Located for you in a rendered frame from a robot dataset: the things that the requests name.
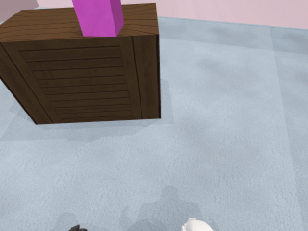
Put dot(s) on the pedestal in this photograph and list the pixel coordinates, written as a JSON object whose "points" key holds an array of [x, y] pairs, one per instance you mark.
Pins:
{"points": [[59, 76]]}

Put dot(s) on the right robot thigh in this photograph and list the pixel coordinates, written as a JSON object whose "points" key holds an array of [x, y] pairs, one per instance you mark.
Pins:
{"points": [[196, 225]]}

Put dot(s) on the carton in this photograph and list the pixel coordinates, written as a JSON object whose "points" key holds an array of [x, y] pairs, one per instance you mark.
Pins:
{"points": [[99, 18]]}

